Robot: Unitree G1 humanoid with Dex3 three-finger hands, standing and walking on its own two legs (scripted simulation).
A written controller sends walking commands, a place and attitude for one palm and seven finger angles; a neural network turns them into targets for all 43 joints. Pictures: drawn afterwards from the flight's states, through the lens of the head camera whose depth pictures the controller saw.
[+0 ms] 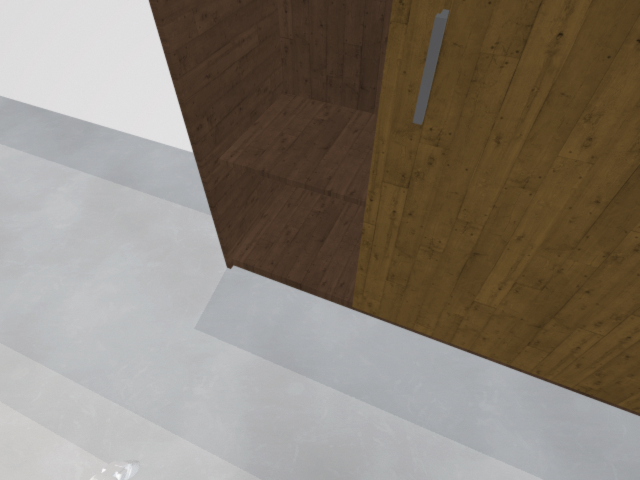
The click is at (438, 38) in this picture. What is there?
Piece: wardrobe's sliding door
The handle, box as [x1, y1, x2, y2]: [413, 9, 448, 124]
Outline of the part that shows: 443,9 440,14 437,13 435,16 413,118 413,122 420,124 423,119 444,26 448,14 448,10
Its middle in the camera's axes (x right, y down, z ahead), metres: +0.19 -0.29 +0.67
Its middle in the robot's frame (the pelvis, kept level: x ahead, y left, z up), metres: +0.73 -0.15 +0.17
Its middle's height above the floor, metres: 0.93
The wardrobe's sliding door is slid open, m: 0.51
